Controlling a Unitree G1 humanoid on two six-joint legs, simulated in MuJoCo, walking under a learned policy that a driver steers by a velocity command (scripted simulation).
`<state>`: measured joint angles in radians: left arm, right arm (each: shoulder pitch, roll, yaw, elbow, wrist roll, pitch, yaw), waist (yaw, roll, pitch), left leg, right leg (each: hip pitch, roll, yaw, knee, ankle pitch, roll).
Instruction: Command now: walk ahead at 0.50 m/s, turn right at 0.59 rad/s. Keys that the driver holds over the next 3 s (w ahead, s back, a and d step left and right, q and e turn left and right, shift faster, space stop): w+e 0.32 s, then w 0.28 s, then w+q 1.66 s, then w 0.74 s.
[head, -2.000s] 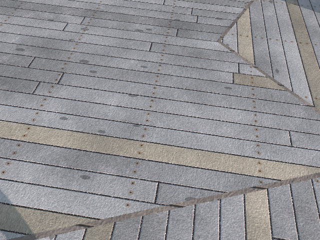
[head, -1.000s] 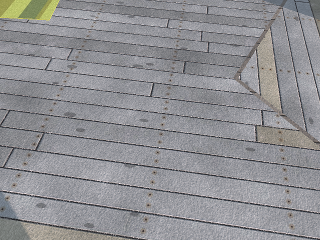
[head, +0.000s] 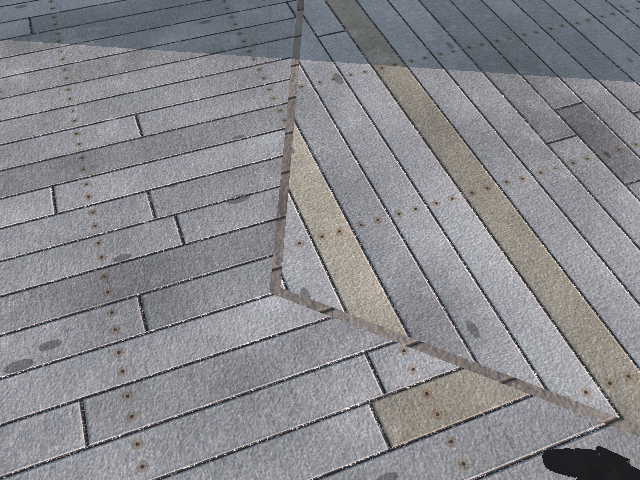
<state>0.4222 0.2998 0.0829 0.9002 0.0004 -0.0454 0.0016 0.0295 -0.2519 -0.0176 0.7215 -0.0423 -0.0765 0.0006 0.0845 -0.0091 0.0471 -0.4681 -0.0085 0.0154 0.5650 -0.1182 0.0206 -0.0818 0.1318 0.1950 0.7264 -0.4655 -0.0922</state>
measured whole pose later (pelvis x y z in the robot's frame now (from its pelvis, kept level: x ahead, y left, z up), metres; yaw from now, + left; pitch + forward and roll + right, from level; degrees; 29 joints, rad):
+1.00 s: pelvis +0.50 -0.11 +0.01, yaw -8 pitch +1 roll -1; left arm 0.39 0.22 0.03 0.96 0.02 -0.09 0.02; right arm 0.11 -0.23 -0.03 0.80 -0.03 -0.01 0.06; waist 0.04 0.02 0.04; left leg -0.57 0.02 0.10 0.64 -0.08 0.09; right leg 0.15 0.06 -0.20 0.20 -0.38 -0.05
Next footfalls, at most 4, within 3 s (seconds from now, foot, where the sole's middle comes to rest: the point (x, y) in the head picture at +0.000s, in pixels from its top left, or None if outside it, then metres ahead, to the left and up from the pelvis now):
0.48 right None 0.37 -0.15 -0.76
1.06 left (384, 369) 0.70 -0.06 -0.76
1.56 right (450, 264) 1.00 -0.22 -0.76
2.08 left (331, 207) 1.16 0.10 -0.76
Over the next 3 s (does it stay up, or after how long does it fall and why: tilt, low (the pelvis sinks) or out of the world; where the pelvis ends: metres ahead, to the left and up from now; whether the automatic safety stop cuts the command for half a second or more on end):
stays up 1.47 0.24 0.02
